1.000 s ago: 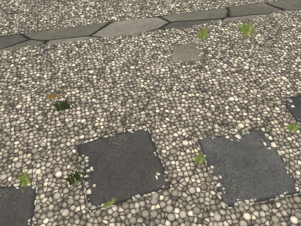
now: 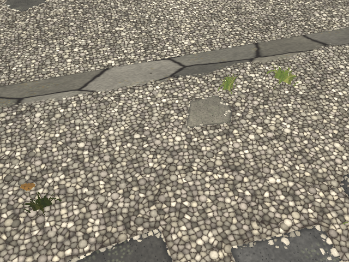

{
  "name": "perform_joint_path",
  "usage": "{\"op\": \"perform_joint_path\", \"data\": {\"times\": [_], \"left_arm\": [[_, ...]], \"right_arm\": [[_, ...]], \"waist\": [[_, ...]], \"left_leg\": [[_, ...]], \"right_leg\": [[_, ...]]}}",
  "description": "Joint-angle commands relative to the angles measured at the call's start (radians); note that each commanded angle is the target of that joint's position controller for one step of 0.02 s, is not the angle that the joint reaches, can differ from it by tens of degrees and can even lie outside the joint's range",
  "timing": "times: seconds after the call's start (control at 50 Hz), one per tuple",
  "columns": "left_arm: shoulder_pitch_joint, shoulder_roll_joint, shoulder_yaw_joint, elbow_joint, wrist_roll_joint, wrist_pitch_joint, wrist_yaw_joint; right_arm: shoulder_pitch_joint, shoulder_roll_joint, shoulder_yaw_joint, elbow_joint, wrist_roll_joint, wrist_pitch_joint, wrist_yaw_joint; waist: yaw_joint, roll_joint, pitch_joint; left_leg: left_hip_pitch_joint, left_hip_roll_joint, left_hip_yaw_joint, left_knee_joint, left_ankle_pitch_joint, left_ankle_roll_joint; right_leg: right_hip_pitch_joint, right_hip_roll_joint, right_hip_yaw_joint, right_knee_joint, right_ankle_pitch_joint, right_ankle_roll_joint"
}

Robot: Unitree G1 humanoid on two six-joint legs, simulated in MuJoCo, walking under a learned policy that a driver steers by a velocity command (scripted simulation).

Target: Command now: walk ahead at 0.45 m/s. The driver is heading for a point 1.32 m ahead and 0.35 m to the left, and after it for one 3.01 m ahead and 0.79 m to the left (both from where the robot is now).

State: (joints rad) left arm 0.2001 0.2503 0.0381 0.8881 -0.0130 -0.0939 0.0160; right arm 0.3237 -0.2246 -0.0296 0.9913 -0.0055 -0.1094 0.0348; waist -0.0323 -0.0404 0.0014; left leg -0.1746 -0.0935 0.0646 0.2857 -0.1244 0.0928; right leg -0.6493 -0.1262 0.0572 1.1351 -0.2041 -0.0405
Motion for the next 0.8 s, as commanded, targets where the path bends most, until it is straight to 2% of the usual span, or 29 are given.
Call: {"op": "perform_joint_path", "data": {"times": [0.02, 0.08, 0.12, 0.16, 0.2, 0.22, 0.24, 0.26, 0.28, 0.3, 0.32, 0.34, 0.36, 0.38, 0.4, 0.44, 0.5, 0.56, 0.64, 0.66, 0.68, 0.7, 0.72, 0.74, 0.76, 0.78, 0.8], "left_arm": [[0.033, 0.044, 0.012, -0.042, 0.012, 0.006, 0.008], [-0.068, 0.015, 0.002, -0.065, 0.013, -0.004, 0.001], [-0.119, 0.014, -0.001, -0.073, 0.009, -0.002, -0.006], [-0.152, 0.029, 0.001, -0.087, 0.006, 0.001, -0.014], [-0.136, 0.058, 0.009, -0.091, 0.014, -0.005, -0.021], [-0.080, 0.074, 0.017, -0.072, 0.021, -0.010, -0.022], [0.002, 0.110, 0.032, -0.039, 0.029, -0.015, -0.018], [0.097, 0.187, 0.048, -0.020, 0.043, -0.018, -0.013], [0.140, 0.184, 0.043, -0.013, 0.045, -0.003, -0.011], [0.177, 0.115, 0.028, -0.013, 0.032, 0.009, -0.017], [0.108, 0.121, 0.027, -0.035, 0.020, 0.014, -0.018], [0.016, 0.119, 0.024, -0.059, 0.018, 0.016, -0.010], [-0.049, 0.109, 0.018, -0.070, 0.024, 0.017, -0.005], [-0.088, 0.101, 0.017, -0.071, 0.031, 0.020, 0.000], [-0.102, 0.106, 0.020, -0.065, 0.038, 0.025, 0.003], [-0.092, 0.113, 0.027, -0.056, 0.043, 0.032, 0.015], [-0.089, 0.135, 0.039, -0.052, 0.031, 0.043, 0.038], [-0.107, 0.156, 0.049, -0.052, 0.023, 0.059, 0.053], [-0.130, 0.199, 0.069, -0.051, -0.018, 0.065, 0.042], [-0.155, 0.196, 0.069, -0.056, -0.027, 0.067, 0.039], [-0.169, 0.175, 0.064, -0.059, -0.029, 0.069, 0.036], [-0.183, 0.135, 0.057, -0.062, -0.024, 0.072, 0.030], [-0.207, 0.057, 0.039, -0.075, -0.012, 0.074, 0.010], [-0.244, 0.037, 0.035, -0.133, -0.007, 0.052, -0.001], [-0.325, 0.112, 0.051, -0.160, -0.025, 0.026, -0.008], [-0.302, 0.162, 0.065, -0.148, -0.028, 0.010, -0.009], [-0.258, 0.169, 0.071, -0.112, -0.007, 0.005, -0.004]], "right_arm": [[-0.045, -0.130, -0.019, -0.056, -0.001, -0.016, -0.020], [0.000, -0.144, -0.017, -0.044, 0.001, -0.001, -0.032], [0.045, -0.158, -0.019, -0.024, 0.008, 0.009, -0.034], [0.059, -0.151, -0.016, -0.009, 0.014, 0.021, -0.037], [0.038, -0.150, -0.017, -0.005, 0.017, 0.030, -0.043], [0.012, -0.150, -0.017, -0.008, 0.021, 0.035, -0.046], [0.020, -0.138, -0.013, -0.010, 0.018, 0.036, -0.047], [0.075, -0.103, 0.001, -0.017, -0.005, 0.028, -0.047], [0.234, 0.013, 0.036, 0.026, -0.006, 0.023, -0.038], [0.232, -0.042, 0.026, 0.040, 0.018, 0.030, -0.037], [0.125, -0.130, 0.001, 0.003, 0.034, 0.044, -0.042], [0.041, -0.143, -0.011, -0.024, 0.036, 0.062, -0.054], [0.015, -0.132, -0.018, -0.033, 0.029, 0.084, -0.066], [0.024, -0.115, -0.023, -0.037, 0.022, 0.104, -0.075], [0.038, -0.095, -0.024, -0.040, 0.018, 0.119, -0.081], [0.051, -0.081, -0.031, -0.051, 0.018, 0.133, -0.088], [-0.006, -0.081, -0.040, -0.097, 0.017, 0.145, -0.087], [-0.050, -0.086, -0.046, -0.134, 0.016, 0.151, -0.078], [-0.011, -0.108, -0.064, -0.138, 0.019, 0.147, -0.055], [0.029, -0.106, -0.068, -0.123, 0.019, 0.147, -0.050], [0.083, -0.104, -0.074, -0.094, 0.017, 0.147, -0.047], [0.158, -0.103, -0.080, -0.056, 0.019, 0.145, -0.046], [0.216, -0.146, -0.092, -0.047, 0.021, 0.137, -0.053], [0.186, -0.254, -0.097, -0.100, 0.011, 0.106, -0.048], [0.111, -0.243, -0.097, -0.124, -0.013, 0.072, -0.047], [0.031, -0.218, -0.087, -0.148, -0.007, 0.046, -0.053], [0.000, -0.188, -0.079, -0.157, 0.008, 0.037, -0.054]], "waist": [[0.049, 0.073, 0.063], [0.015, 0.079, 0.045], [-0.013, 0.095, 0.023], [-0.019, 0.111, 0.014], [0.006, 0.124, -0.012], [0.042, 0.117, -0.038], [0.065, 0.089, -0.082], [0.064, -0.008, -0.197], [0.035, -0.208, -0.328], [0.072, -0.186, -0.390], [0.074, -0.107, -0.293], [0.056, -0.039, -0.211], [0.032, -0.020, -0.152], [0.005, -0.046, -0.120], [-0.006, -0.072, -0.093], [-0.008, -0.088, -0.086], [0.010, -0.081, -0.097], [0.018, -0.081, -0.102], [-0.011, -0.108, -0.111], [-0.038, -0.096, -0.099], [-0.060, -0.067, -0.085], [-0.084, 0.013, -0.056], [-0.093, 0.238, -0.003], [-0.053, 0.310, 0.053], [-0.050, 0.232, 0.105], [-0.001, 0.209, 0.123], [0.020, 0.170, 0.095]], "left_leg": [[-0.104, 0.280, -0.205, -0.196, 0.131, 0.170], [-0.082, 0.234, -0.103, -0.132, 0.380, 0.118], [-0.035, 0.239, -0.094, -0.092, 0.398, 0.106], [0.037, 0.265, -0.116, -0.038, 0.407, 0.097], [0.101, 0.286, -0.146, 0.044, 0.423, 0.071], [0.111, 0.272, -0.146, 0.107, 0.419, 0.050], [0.108, 0.218, -0.129, 0.213, 0.425, 0.022], [-0.019, 0.151, -0.092, 0.406, 0.208, -0.018], [-0.281, 0.049, -0.059, 0.684, -0.364, -0.081], [-0.330, 0.052, -0.147, 0.834, -0.577, -0.096], [-0.384, 0.075, -0.163, 0.919, -0.547, -0.102], [-0.414, 0.106, -0.151, 0.937, -0.488, -0.112], [-0.393, 0.135, -0.152, 0.905, -0.428, -0.122], [-0.332, 0.156, -0.145, 0.861, -0.375, -0.131], [-0.289, 0.146, -0.113, 0.833, -0.344, -0.138], [-0.267, 0.137, -0.081, 0.800, -0.322, -0.141], [-0.291, 0.157, -0.072, 0.722, -0.285, -0.135], [-0.258, 0.162, -0.048, 0.630, -0.266, -0.122], [-0.120, 0.138, 0.018, 0.449, -0.256, -0.052], [-0.054, 0.125, 0.045, 0.356, -0.216, -0.026], [0.020, 0.098, 0.070, 0.277, -0.212, 0.002], [0.090, 0.093, 0.032, 0.178, -0.268, 0.041], [0.168, 0.292, -0.298, 0.012, -0.479, 0.130], [0.160, 0.456, -0.727, -0.135, -0.688, 0.257], [0.114, 0.474, -0.776, -0.231, -0.734, 0.260], [0.112, 0.443, -0.687, -0.219, -0.596, 0.199], [0.118, 0.398, -0.577, -0.183, -0.446, 0.148]], "right_leg": [[-0.022, -0.038, 0.000, -0.150, 0.147, 0.030], [0.076, 0.019, -0.050, -0.403, 0.275, 0.037], [0.126, 0.054, -0.066, -0.480, 0.310, 0.044], [0.135, 0.069, -0.051, -0.543, 0.287, 0.033], [0.177, 0.082, -0.036, -0.612, 0.237, 0.003], [0.253, 0.097, -0.045, -0.676, 0.267, -0.015], [0.375, 0.105, -0.057, -0.734, 0.392, -0.035], [0.623, -0.036, 0.058, -0.651, 0.827, -0.092], [0.908, -0.262, 0.272, -0.614, 1.035, -0.265], [0.879, -0.300, 0.370, -0.675, 0.858, -0.302], [0.763, -0.265, 0.333, -0.726, 0.648, -0.263], [0.650, -0.232, 0.272, -0.767, 0.490, -0.223], [0.526, -0.209, 0.215, -0.815, 0.358, -0.203], [0.425, -0.175, 0.159, -0.856, 0.262, -0.186], [0.355, -0.146, 0.104, -0.883, 0.213, -0.181], [0.318, -0.139, 0.044, -0.903, 0.182, -0.198], [0.352, -0.175, 0.028, -0.923, 0.107, -0.216], [0.367, -0.194, -0.002, -0.932, 0.053, -0.209], [0.330, -0.209, -0.017, -0.973, -0.284, -0.150], [0.299, -0.198, -0.039, -0.957, -0.348, -0.122], [0.260, -0.168, -0.077, -0.906, -0.393, -0.089], [0.194, -0.109, -0.145, -0.748, -0.424, -0.044], [-0.026, -0.004, -0.250, -0.363, -0.410, 0.025], [-0.276, 0.113, -0.118, -0.206, -0.363, 0.042], [-0.343, 0.088, -0.004, -0.156, -0.257, 0.020], [-0.335, 0.067, 0.019, -0.175, -0.120, 0.008], [-0.282, 0.049, 0.019, -0.199, -0.031, 0.018]]}}
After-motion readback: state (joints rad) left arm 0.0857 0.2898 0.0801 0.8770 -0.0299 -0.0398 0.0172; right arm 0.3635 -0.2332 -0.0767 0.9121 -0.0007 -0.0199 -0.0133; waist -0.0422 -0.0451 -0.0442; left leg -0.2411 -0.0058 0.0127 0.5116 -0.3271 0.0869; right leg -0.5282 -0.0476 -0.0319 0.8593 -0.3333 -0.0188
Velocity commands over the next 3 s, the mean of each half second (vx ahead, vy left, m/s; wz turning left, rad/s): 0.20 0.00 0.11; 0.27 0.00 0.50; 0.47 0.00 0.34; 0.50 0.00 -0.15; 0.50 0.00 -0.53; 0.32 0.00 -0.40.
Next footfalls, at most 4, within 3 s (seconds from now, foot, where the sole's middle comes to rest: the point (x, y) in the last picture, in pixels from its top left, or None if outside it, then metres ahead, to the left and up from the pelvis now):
0.24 right None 0.30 -0.15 -0.78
0.72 left None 0.17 0.07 -0.78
1.22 right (180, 252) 0.56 -0.02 -0.78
1.70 left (86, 226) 0.67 0.36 -0.78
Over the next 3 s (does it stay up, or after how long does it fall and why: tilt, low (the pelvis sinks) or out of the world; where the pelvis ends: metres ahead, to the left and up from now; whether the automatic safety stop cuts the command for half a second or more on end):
stays up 1.21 0.40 -0.01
